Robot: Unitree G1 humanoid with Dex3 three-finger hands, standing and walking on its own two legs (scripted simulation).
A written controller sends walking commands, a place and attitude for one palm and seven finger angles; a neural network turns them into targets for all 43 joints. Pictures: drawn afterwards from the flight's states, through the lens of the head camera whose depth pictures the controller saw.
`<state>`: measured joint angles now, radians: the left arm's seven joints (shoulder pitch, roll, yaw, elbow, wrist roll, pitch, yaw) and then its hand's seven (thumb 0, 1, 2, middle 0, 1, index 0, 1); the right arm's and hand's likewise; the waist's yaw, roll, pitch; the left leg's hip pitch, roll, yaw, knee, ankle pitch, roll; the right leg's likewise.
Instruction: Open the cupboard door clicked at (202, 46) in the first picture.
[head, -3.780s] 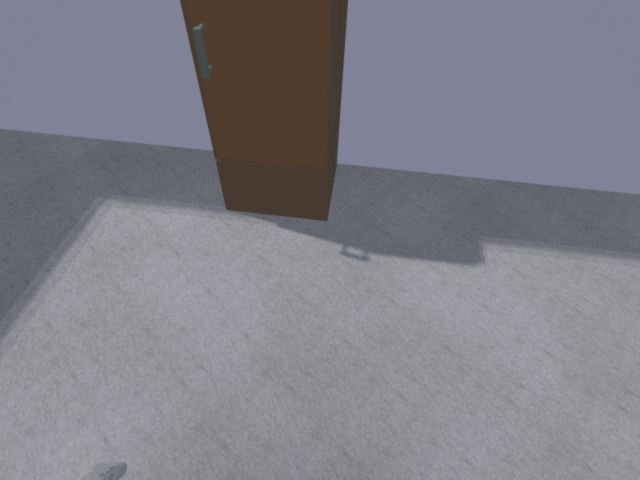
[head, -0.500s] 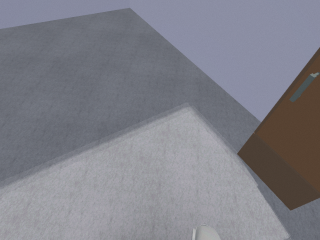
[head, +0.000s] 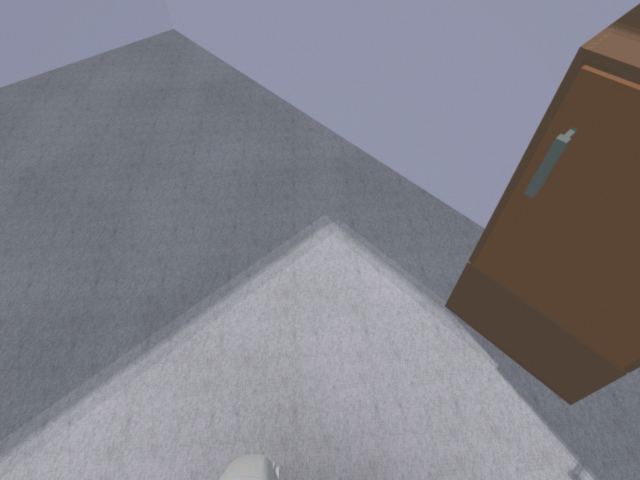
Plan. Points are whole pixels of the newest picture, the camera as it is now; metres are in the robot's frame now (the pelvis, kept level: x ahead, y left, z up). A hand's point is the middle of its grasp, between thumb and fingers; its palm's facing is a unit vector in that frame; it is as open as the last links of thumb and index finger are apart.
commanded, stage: turn to face it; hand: left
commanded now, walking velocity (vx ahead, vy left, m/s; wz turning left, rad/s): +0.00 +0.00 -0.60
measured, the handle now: (550, 163) +0.68 -0.43 -0.03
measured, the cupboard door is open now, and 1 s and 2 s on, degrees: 0 0 0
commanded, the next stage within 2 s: take the last steps up to it in 1.10 s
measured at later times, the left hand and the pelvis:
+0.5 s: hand (144, 470) +0.15 +0.26 -0.16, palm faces -0.24 -0.94 -0.24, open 7.4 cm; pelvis +0.02 +0.06 +0.01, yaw -19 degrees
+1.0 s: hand (240, 422) +0.22 +0.13 -0.15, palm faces -0.55 -0.80 -0.24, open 7.4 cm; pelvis +0.02 +0.03 +0.00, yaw -34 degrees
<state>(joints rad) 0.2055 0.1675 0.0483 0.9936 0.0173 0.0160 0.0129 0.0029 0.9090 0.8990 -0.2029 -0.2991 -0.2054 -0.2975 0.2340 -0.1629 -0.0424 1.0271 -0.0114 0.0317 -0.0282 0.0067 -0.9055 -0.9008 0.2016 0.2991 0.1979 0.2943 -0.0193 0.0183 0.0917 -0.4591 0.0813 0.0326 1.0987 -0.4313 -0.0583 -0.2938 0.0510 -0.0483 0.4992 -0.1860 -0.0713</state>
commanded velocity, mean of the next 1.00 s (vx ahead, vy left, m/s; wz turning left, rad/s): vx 0.00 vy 0.00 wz -0.51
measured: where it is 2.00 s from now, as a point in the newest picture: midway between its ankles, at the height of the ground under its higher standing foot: outside the picture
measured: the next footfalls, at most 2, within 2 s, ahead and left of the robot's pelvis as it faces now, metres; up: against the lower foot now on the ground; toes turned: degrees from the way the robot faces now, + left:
left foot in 0.24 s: +0.08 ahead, +0.17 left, +0.00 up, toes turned -6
right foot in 0.68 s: +0.00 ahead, -0.09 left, +0.00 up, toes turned -32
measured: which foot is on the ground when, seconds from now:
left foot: up 0.00-0.22, down 0.24-0.68, up 0.70-1.00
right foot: down 0.00-0.24, up 0.26-0.66, down 0.68-1.00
